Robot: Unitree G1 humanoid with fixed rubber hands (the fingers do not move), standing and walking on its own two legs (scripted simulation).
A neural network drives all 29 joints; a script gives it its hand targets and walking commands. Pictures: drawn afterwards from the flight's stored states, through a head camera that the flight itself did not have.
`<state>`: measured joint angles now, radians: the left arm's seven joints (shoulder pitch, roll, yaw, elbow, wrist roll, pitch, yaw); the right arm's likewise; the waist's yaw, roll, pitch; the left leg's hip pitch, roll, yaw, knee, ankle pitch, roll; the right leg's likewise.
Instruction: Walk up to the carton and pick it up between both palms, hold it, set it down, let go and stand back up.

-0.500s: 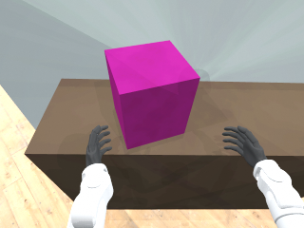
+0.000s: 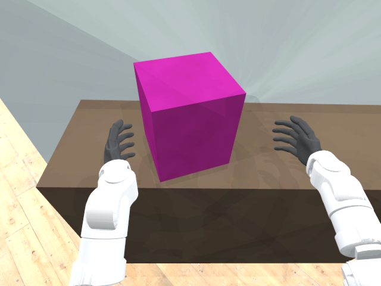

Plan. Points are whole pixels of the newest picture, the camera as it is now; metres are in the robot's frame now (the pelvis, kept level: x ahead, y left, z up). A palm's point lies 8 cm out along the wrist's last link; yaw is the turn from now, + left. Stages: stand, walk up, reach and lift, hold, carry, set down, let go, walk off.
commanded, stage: reach and lift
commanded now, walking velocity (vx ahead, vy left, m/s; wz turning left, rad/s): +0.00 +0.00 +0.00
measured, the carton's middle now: (185, 117) +0.51 +0.02 +0.06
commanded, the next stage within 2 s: none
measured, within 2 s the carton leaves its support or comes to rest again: neither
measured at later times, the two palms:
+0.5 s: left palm (112, 134) +0.35 +0.17 +0.15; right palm (294, 117) +0.42 -0.22 +0.15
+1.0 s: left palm (107, 107) +0.41 +0.19 +0.17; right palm (270, 87) +0.49 -0.18 +0.17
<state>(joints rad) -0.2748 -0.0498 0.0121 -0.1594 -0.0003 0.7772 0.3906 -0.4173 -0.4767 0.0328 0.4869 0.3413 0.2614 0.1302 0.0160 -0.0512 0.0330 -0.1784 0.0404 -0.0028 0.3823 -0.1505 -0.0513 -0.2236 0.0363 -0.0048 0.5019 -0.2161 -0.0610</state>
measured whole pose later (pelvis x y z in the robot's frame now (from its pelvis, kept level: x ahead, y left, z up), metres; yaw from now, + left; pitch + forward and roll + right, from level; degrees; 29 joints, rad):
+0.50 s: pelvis +0.02 +0.00 +0.00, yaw +0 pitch -2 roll +2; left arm -0.45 -0.01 0.09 -0.08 0.00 0.83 0.38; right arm -0.66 -0.49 0.11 0.60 0.38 0.30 0.10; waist 0.02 -0.05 0.03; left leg -0.19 0.05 0.00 0.38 -0.16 -0.06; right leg -0.23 0.04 0.00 0.50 -0.24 -0.06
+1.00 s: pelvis +0.03 +0.00 +0.00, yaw +0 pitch +5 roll +2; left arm -0.76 0.06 0.09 0.22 -0.04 0.78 0.38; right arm -0.98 -0.49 0.12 0.90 0.38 0.32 0.12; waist 0.10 -0.04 -0.01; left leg -0.30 0.05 0.00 0.38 -0.15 -0.07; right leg -0.35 0.04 0.00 0.49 -0.23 -0.06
